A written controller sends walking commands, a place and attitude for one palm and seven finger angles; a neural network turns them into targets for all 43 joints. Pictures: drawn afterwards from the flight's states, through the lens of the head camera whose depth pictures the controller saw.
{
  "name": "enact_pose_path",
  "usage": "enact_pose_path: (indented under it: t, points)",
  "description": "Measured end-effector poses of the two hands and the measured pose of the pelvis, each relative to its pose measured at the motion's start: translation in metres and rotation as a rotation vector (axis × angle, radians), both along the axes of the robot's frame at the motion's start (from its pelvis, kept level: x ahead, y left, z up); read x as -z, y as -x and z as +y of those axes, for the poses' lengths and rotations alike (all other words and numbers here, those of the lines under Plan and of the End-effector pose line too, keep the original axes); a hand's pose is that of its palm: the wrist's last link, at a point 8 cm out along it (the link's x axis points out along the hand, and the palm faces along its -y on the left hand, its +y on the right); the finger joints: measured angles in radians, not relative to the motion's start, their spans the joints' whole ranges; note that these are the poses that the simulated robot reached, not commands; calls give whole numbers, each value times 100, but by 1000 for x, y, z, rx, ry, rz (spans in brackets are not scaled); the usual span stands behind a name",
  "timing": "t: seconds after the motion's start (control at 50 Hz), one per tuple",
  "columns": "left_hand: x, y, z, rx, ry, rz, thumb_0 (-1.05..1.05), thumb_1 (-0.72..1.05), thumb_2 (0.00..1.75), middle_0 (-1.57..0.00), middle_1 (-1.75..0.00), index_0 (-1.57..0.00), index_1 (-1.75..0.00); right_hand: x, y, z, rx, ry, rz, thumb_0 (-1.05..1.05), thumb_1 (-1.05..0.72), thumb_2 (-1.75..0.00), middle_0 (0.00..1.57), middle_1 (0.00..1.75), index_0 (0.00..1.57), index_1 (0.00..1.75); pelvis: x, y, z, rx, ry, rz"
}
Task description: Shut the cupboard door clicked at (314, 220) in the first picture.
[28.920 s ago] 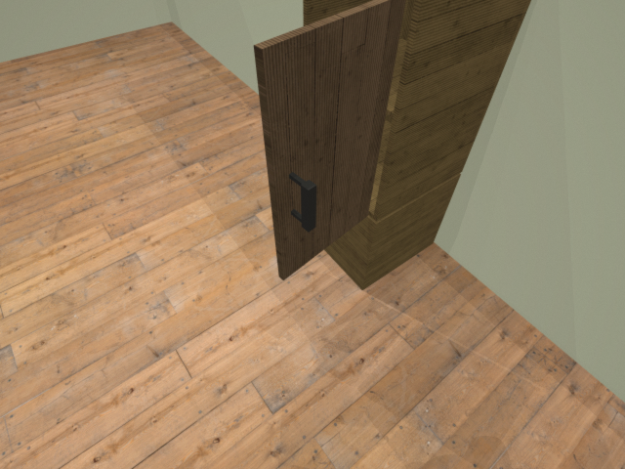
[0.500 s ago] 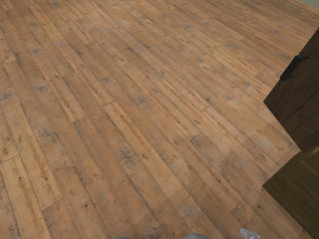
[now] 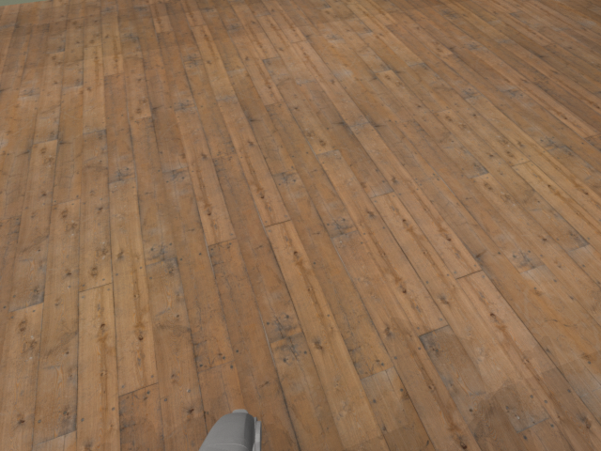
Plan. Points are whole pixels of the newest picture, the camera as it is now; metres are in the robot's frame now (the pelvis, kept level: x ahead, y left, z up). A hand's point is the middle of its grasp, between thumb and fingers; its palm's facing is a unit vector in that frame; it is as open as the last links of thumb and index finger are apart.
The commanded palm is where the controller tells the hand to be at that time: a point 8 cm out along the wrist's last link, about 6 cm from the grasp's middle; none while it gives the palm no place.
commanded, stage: walk to a spot facing it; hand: left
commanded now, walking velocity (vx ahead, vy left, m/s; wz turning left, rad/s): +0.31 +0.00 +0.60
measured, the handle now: out of the picture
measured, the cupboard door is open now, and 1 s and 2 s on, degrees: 71 71 71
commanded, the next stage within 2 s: turn to face it in 0.32 s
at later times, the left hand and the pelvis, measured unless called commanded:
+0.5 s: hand (136, 372) +0.25 +0.29 -0.16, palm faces +0.24 -0.95 -0.21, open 7.4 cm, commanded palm none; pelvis +0.19 +0.07 +0.00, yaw +13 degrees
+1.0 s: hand (174, 319) +0.35 +0.26 -0.18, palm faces +0.07 -0.97 -0.22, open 7.3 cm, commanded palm none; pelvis +0.32 +0.06 -0.01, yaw +1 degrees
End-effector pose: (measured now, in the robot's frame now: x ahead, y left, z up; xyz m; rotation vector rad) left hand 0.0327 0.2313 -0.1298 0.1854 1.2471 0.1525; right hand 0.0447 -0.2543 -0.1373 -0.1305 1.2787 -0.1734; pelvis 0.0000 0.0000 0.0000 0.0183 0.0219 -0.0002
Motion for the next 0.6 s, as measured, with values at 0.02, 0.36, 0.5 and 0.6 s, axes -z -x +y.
enact_pose_path:
  t: [0.02,0.36,0.5,0.6]
  points:
    - [2,6,0,-24,7,25,1,92,89,-20,-30,-20,-30,-1,-19,2,-28,1,-12,1,-91,-90,20,30,20,30,0,-7,1,-15,3,0]
    - [34,-69,81,-245,20,111,1,91,90,-20,-30,-20,-30,-4,-258,95,-335,64,-188,0,-91,-89,20,30,20,30,21,-139,62,-185,30,-5]
    - [4,-201,104,-207,-11,-140,1,91,90,-19,-30,-20,-30,-9,-245,103,-281,41,-38,1,-91,-89,21,30,21,30,2,-190,67,-235,36,-7]
    - [-1,-262,92,-170,-1,-174,0,91,90,-19,-30,-20,-30,-2,-237,100,-214,22,53,1,-91,-89,21,30,21,30,1,-230,65,-216,22,-24]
